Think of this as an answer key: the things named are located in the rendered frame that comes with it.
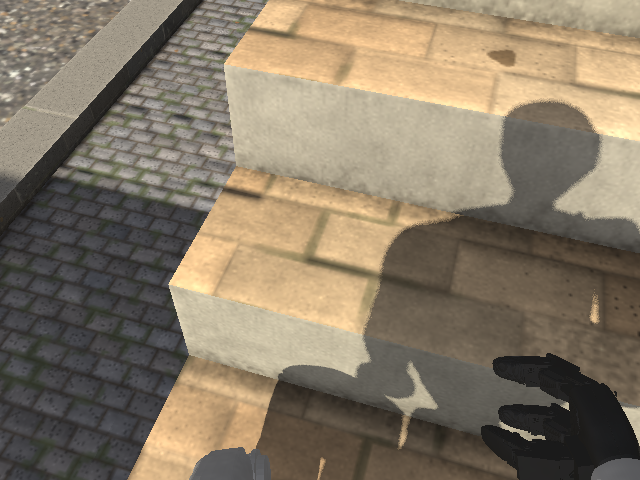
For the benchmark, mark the left robot thigh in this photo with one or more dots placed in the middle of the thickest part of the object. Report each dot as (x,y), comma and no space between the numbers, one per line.
(232,464)

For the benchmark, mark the robot right forearm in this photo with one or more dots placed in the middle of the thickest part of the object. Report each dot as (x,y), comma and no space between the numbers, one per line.
(618,469)

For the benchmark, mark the right robot hand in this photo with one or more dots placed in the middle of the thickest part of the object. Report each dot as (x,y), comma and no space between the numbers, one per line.
(595,430)

